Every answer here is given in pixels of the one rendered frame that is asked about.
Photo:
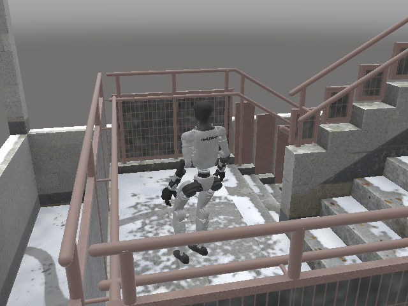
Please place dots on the stairs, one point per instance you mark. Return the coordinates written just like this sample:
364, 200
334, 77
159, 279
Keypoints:
368, 193
269, 194

